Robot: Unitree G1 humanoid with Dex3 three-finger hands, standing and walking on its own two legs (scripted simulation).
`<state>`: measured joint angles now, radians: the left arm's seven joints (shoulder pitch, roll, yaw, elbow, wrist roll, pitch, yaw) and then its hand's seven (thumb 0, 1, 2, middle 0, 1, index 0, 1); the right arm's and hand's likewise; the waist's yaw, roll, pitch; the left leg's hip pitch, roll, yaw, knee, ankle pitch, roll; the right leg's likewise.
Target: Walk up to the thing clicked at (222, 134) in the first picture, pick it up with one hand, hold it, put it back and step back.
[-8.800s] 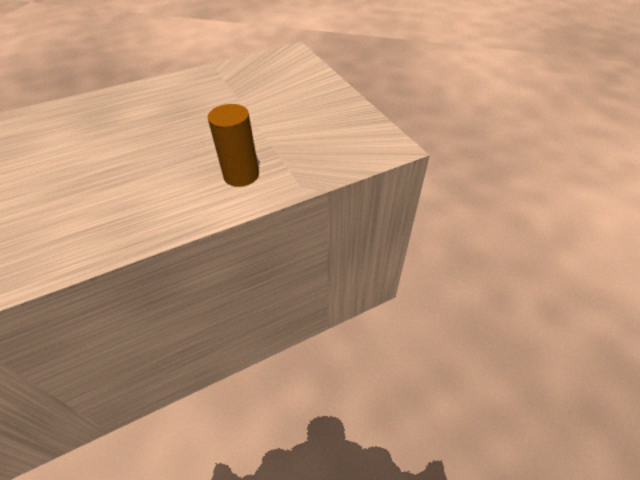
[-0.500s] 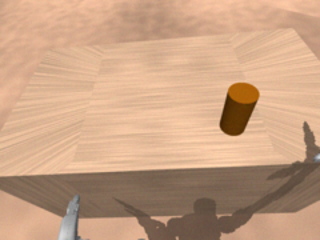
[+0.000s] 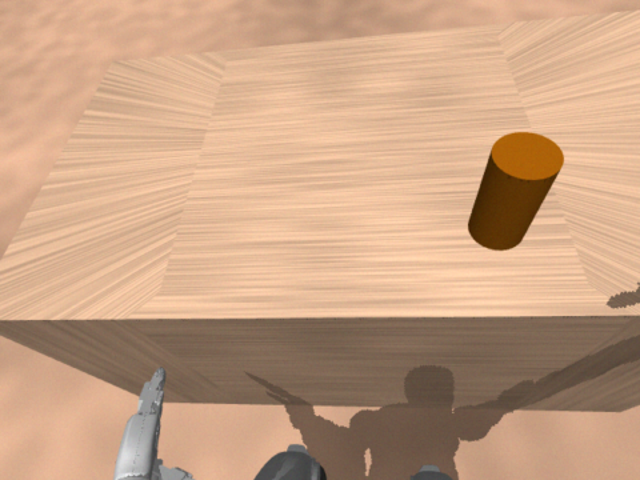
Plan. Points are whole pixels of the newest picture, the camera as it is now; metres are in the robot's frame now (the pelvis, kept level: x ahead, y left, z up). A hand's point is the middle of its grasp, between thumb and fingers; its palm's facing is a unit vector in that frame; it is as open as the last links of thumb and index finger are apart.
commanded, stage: go down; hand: right
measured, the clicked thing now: (509, 196) +0.50 -0.21 +0.00
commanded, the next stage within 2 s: approach in 1.50 s
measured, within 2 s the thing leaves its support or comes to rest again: neither
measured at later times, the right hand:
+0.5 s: hand out of the picture +0.43 -0.39 +0.11, palm faces +0.23 +0.97 +0.02, open 17.6 cm
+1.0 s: hand out of the picture +0.45 -0.40 +0.12, palm faces +0.24 +0.97 +0.03, open 17.5 cm
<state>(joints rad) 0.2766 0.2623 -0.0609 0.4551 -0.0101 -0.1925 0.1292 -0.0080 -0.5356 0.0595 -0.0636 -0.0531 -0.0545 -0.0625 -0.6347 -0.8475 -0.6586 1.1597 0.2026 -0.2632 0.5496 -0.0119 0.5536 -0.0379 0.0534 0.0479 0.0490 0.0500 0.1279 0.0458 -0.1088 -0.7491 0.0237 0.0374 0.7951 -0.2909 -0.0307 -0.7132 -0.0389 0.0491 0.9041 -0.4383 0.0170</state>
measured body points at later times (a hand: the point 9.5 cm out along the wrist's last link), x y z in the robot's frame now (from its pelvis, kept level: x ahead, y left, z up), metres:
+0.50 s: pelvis +0.01 -0.01 -0.01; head +0.10 -0.06 +0.43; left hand +0.16 +0.26 -0.05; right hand +0.41 -0.44 +0.11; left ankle +0.05 +0.15 -0.69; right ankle +0.00 -0.13 -0.69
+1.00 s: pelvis +0.01 -0.01 -0.01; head +0.11 -0.06 +0.42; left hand +0.16 +0.26 -0.05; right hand +0.43 -0.45 +0.12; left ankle +0.05 +0.15 -0.69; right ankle +0.00 -0.13 -0.69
